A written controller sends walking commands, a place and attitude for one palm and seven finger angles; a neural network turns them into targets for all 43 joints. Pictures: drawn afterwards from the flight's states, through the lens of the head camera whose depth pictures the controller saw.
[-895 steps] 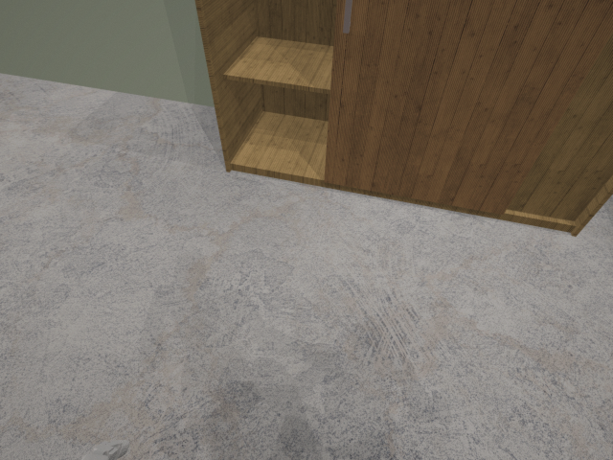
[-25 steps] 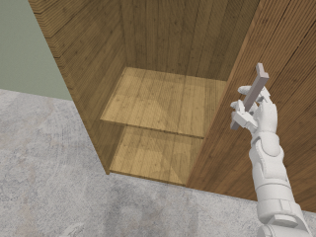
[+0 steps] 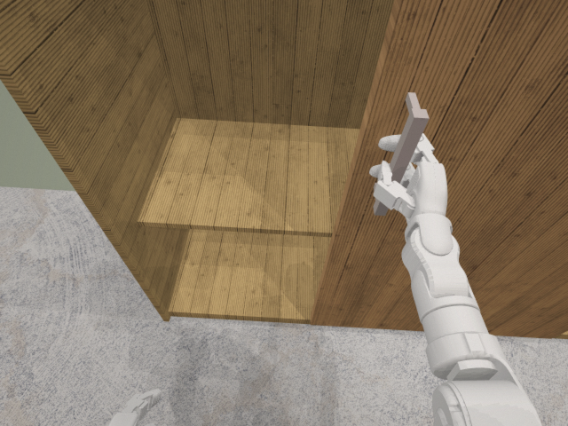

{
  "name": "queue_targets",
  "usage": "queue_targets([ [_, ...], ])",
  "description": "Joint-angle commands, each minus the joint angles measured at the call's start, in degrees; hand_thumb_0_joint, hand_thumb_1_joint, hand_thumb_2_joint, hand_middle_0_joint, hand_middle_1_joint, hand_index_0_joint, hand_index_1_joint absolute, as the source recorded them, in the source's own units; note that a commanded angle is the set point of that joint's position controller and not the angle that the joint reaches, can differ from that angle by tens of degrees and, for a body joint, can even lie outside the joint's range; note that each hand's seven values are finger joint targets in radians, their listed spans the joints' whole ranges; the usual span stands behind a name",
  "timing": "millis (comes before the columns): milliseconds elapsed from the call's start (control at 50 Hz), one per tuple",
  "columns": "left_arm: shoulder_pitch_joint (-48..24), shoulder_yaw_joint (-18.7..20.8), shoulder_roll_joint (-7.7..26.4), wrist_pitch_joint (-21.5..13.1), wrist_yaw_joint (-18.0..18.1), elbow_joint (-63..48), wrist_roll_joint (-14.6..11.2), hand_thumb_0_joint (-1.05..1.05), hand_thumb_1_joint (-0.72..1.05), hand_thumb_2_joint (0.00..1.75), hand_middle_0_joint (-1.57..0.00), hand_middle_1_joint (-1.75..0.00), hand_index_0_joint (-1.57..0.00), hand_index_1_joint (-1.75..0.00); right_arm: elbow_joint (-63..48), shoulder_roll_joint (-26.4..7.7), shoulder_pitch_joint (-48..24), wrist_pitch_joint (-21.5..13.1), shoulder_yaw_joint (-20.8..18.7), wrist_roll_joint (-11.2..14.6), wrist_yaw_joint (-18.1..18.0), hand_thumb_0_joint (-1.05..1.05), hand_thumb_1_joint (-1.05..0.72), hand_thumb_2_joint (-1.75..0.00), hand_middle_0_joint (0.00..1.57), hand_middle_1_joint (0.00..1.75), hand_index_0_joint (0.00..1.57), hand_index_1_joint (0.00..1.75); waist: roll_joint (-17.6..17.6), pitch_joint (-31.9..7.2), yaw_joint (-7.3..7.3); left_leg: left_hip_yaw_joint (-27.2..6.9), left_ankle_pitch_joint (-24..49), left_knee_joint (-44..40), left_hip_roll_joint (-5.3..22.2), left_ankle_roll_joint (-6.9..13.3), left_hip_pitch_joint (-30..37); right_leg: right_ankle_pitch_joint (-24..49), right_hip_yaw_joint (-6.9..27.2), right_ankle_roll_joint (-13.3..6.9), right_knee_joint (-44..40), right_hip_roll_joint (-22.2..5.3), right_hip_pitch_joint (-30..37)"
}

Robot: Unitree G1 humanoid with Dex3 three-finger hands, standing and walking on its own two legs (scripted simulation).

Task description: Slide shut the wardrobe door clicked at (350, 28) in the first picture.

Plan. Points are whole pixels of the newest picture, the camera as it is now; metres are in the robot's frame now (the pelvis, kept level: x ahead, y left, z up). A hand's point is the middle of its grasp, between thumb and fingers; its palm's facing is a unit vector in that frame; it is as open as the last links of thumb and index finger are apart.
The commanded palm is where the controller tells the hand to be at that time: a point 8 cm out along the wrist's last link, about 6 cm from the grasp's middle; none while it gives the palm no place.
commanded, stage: tug the door sideways, standing still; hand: right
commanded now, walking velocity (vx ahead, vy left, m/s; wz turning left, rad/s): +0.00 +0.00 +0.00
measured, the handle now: (394, 160) +0.48 -0.12 +0.11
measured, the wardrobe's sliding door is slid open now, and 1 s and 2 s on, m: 0.50 0.49 0.32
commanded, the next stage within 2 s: step sideways, sliding the door along in 0.22 s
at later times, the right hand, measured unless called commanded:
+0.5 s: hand (382, 185) +0.43 -0.10 +0.11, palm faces +0.03 +0.99 -0.12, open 5.8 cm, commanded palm +0.41 -0.12 +0.12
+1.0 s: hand (372, 184) +0.43 -0.08 +0.11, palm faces +0.18 +0.98 -0.13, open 6.0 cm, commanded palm +0.40 -0.06 +0.12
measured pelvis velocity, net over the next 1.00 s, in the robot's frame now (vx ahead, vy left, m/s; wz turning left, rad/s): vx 0.01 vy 0.09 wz -0.06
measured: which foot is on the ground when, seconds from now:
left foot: down 0.00-0.80, up 0.82-1.00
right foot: down 0.00-1.00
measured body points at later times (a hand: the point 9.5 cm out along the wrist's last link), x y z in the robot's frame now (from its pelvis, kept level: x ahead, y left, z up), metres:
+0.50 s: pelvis -0.02 +0.00 +0.00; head +0.02 +0.01 +0.45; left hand +0.05 +0.26 -0.13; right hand +0.42 -0.15 +0.12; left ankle -0.05 +0.12 -0.72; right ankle -0.02 -0.11 -0.72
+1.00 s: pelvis +0.01 +0.09 +0.01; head +0.12 +0.08 +0.44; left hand +0.21 +0.29 -0.12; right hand +0.42 -0.13 +0.12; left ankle +0.08 +0.22 -0.67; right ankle -0.01 -0.09 -0.72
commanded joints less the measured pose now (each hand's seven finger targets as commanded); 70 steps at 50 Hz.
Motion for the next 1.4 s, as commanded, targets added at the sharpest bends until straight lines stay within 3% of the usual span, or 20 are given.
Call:
queue_targets([
  [0, 3.88, 2.91, 7.63, -1.61, 0.03, -4.94, 0.01, 0.00, 0.90, 0.90, -0.20, -0.30, -0.20, -0.30, -11.38, 7.26, -28.52, -4.62, 11.23, -1.80, 3.85, 0.00, -0.90, -0.90, 0.45, 1.40, 0.45, 1.40, 1.59, -20.11, 6.59, 0.11, 28.69, -1.65, -2.95, 1.06, -3.11, 34.68, 2.67, -0.04, -0.54, -1.38, 22.11],
  [300, 5.25, 2.63, 8.52, -4.04, -0.21, -2.61, 0.01, 0.00, 0.90, 0.90, -0.20, -0.30, -0.20, -0.30, -4.45, 9.02, -38.69, -7.84, 13.11, -2.14, 2.00, 0.00, -0.90, -0.90, 0.45, 1.40, 0.45, 1.40, 0.96, -18.29, 8.12, 0.24, 18.46, -2.63, -3.25, 1.46, -6.73, 20.13, 3.47, 0.02, -2.15, -0.64, 19.16],
  [320, 3.11, 2.99, 11.34, -2.08, 2.69, -3.04, -0.93, 0.00, 0.90, 0.90, -0.20, -0.30, -0.20, -0.30, -6.61, -24.60, -43.49, -7.69, -8.01, -4.90, -0.66, 0.00, -0.90, -0.90, 0.45, 1.40, 0.45, 1.40, 0.20, -19.97, 1.17, -3.34, 15.15, -5.96, 1.55, 0.72, 4.72, 14.82, 3.51, -2.53, -4.46, -3.39, 15.92],
  [360, -0.50, 1.40, 7.50, -1.28, 4.48, -4.25, -1.41, 0.00, 0.90, 0.90, -0.20, -0.30, -0.20, -0.30, -5.23, -7.68, -41.06, -6.72, 4.29, -4.01, 0.87, 0.00, -0.90, -0.90, 0.45, 1.40, 0.45, 1.40, 2.26, -16.84, 3.67, -2.03, 15.51, -6.39, 1.22, 0.40, 7.63, 11.09, 1.78, -3.19, -7.41, -3.46, 16.31],
  [500, -3.02, 1.33, 8.31, 0.30, 6.64, -4.16, -1.01, 0.00, 0.90, 0.90, -0.20, -0.30, -0.20, -0.30, 0.52, -5.60, -38.22, -4.56, 5.76, -1.90, 1.77, 0.00, -0.90, -0.90, 0.45, 1.40, 0.45, 1.40, -5.48, -7.37, 2.54, -2.25, -3.56, 5.95, -2.31, 1.66, -3.90, 15.45, 20.34, -9.85, -13.27, -15.81, 25.95],
  [580, -4.18, 1.44, 8.53, 0.77, 6.39, -4.75, -1.23, 0.00, 0.90, 0.90, -0.20, -0.30, -0.20, -0.30, -1.20, -3.74, -36.38, -3.78, 7.64, -2.00, 2.28, 0.00, -0.90, -0.90, 0.45, 1.40, 0.45, 1.40, -2.30, -7.45, 1.86, -2.50, 7.41, -5.21, -1.55, 2.65, 8.57, 24.36, 11.91, -7.34, -5.76, -13.41, 20.84],
  [660, -5.77, 1.82, 6.71, 0.45, 6.20, -5.17, -2.28, 0.00, 0.90, 0.90, -0.20, -0.30, -0.20, -0.30, -3.09, -0.68, -37.26, -3.12, 9.12, -2.37, 2.79, 0.00, -0.90, -0.90, 0.45, 1.40, 0.45, 1.40, 21.46, -7.30, 1.15, -18.58, 43.58, -16.27, 10.91, 10.24, 28.29, 4.80, -1.77, -0.66, 15.39, -2.09, 4.10],
  [740, -7.18, 1.35, 5.11, -1.23, 5.91, -4.90, -1.25, 0.00, 0.90, 0.90, -0.20, -0.30, -0.20, -0.30, -11.18, 6.43, -38.69, -5.58, 15.93, -3.04, 4.07, 0.00, -0.90, -0.90, 0.45, 1.40, 0.45, 1.40, 5.41, -6.64, 2.66, -9.05, 56.58, -0.98, 9.44, 6.52, 27.68, 6.72, -0.22, -2.35, -7.11, -4.67, 12.40],
  [760, -5.58, 2.13, 6.39, -1.26, 6.02, -4.64, -1.06, 0.00, 0.90, 0.90, -0.20, -0.30, -0.20, -0.30, -13.84, 6.99, -37.65, -6.02, 16.98, -2.36, 4.24, 0.00, -0.90, -0.90, 0.45, 1.40, 0.45, 1.40, 1.58, -11.20, 4.41, -3.53, 49.15, 11.80, 4.86, 1.17, 13.78, 33.74, 1.97, -4.96, -16.67, -9.24, 31.45],
  [780, -6.03, 3.48, 8.71, -0.81, 5.00, -6.16, -0.45, 0.00, 0.90, 0.90, -0.20, -0.30, -0.20, -0.30, -17.50, 8.69, -37.52, -6.56, 19.19, -0.99, 4.97, 0.00, -0.90, -0.90, 0.45, 1.40, 0.45, 1.40, -9.64, -13.25, 3.98, -4.01, 11.30, 28.82, -1.30, -1.81, -7.90, 65.39, 17.49, -11.38, -12.67, -23.30, 49.12],
  [800, -7.23, 2.52, 7.37, -0.35, 2.29, -7.19, 0.05, 0.00, 0.90, 0.90, -0.20, -0.30, -0.20, -0.30, -18.65, 10.63, -37.10, -6.48, 20.44, -0.81, 5.45, 0.00, -0.90, -0.90, 0.45, 1.40, 0.45, 1.40, -5.01, -15.32, 2.33, -10.97, -6.18, 37.67, -1.72, 0.60, -8.96, 64.81, 20.00, -12.80, -11.09, -26.27, 49.34],
  [860, -8.59, 3.68, 7.62, 0.39, 2.08, -7.65, -0.17, 0.00, 0.90, 0.90, -0.20, -0.30, -0.20, -0.30, -24.12, 5.99, -36.35, -4.96, 17.90, -2.16, 4.67, 0.00, -0.90, -0.90, 0.45, 1.40, 0.45, 1.40, -1.43, -6.48, 2.38, -8.31, -6.85, 31.65, 2.20, 0.32, -19.26, 51.79, 13.38, -11.13, -9.48, -24.30, 46.85],
  [1040, -12.36, 2.56, 6.38, -1.88, 2.43, -12.47, -1.99, 0.00, 0.90, 0.90, -0.20, -0.30, -0.20, -0.30, -35.78, 2.38, -25.56, -4.13, 15.75, -3.44, 4.35, 0.00, -0.90, -0.90, 0.45, 1.40, 0.45, 1.40, -10.09, -8.95, 1.23, 0.79, 16.22, -6.47, -0.42, 0.06, 14.33, 50.60, -1.37, -1.92, -1.07, -17.27, 34.48],
  [1080, -11.85, 2.39, 5.36, -2.56, 2.67, -11.66, -2.66, 0.00, 0.90, 0.90, -0.20, -0.30, -0.20, -0.30, -37.88, 0.04, -22.57, -3.92, 14.88, -5.21, 3.68, 0.00, -0.90, -0.90, 0.45, 1.40, 0.45, 1.40, -0.89, -11.04, 1.29, -0.67, 45.19, -14.26, 3.02, 0.81, 27.56, 36.91, -4.96, 0.11, 9.51, -10.40, 25.94],
  [1120, -11.61, 3.57, 4.79, -3.27, 3.95, -11.33, -2.41, 0.00, 0.90, 0.90, -0.20, -0.30, -0.20, -0.30, -35.29, -1.92, -15.02, -2.38, 12.11, -4.86, 2.91, 0.00, -0.90, -0.90, 0.45, 1.40, 0.45, 1.40, 25.16, -15.01, -0.50, -17.51, 74.60, -9.17, 14.03, 8.44, 35.96, -8.70, -1.65, 2.85, 21.20, -1.29, 11.58],
  [1140, -13.00, 2.58, 3.49, -4.21, 4.46, -11.47, -2.06, 0.00, 0.90, 0.90, -0.20, -0.30, -0.20, -0.30, -37.97, 0.83, -15.46, -2.63, 14.68, -4.55, 2.96, 0.00, -0.90, -0.90, 0.45, 1.40, 0.45, 1.40, 22.11, -13.22, -0.91, -17.57, 71.83, -9.51, 16.53, 8.01, 32.76, -13.32, 1.34, 1.76, 21.81, -2.28, 9.56],
  [1220, -14.49, 2.03, 3.58, -6.35, 4.64, -8.87, -1.69, 0.00, 0.90, 0.90, -0.20, -0.30, -0.20, -0.30, -46.33, 4.59, -14.79, -4.67, 17.75, -3.65, 0.84, 0.00, -0.90, -0.90, 0.45, 1.40, 0.45, 1.40, 10.29, -15.35, 0.76, -10.13, 65.44, -1.96, 12.43, 4.95, 32.75, 10.17, -2.83, 1.01, -13.26, -4.69, 18.80],
  [1260, -15.49, 4.37, 7.04, -6.02, 3.53, -10.84, -1.59, 0.00, 0.90, 0.90, -0.20, -0.30, -0.20, -0.30, -49.60, 7.56, -13.40, -4.71, 20.35, -2.85, 1.32, 0.00, -0.90, -0.90, 0.45, 1.40, 0.45, 1.40, 1.96, -18.21, -1.03, -5.23, 33.49, 2.42, 5.60, -0.71, 16.09, 49.70, 6.15, -5.18, -13.01, -18.92, 35.43],
  [1300, -13.92, 4.00, 6.03, -5.63, 1.82, -12.37, -1.49, 0.00, 0.90, 0.90, -0.20, -0.30, -0.20, -0.30, -48.06, 10.60, -10.35, -4.68, 22.71, -3.35, 1.97, 0.00, -0.90, -0.90, 0.45, 1.40, 0.45, 1.40, -7.92, -14.26, -0.53, -3.58, -2.02, 12.10, 1.58, -0.44, 4.92, 61.34, 6.63, -9.61, -14.02, -25.03, 39.25],
  [1380, -12.47, 3.68, 6.92, -6.23, 0.78, -11.79, -0.71, 0.00, 0.90, 0.90, -0.20, -0.30, -0.20, -0.30, -53.65, 3.67, -11.41, -5.85, 18.93, -5.01, 1.43, 0.00, -0.90, -0.90, 0.45, 1.40, 0.45, 1.40, -9.44, -8.52, -0.01, -1.23, 3.52, 3.97, 1.15, -0.13, 0.41, 70.21, -1.08, -5.70, -7.41, -21.54, 46.55],
])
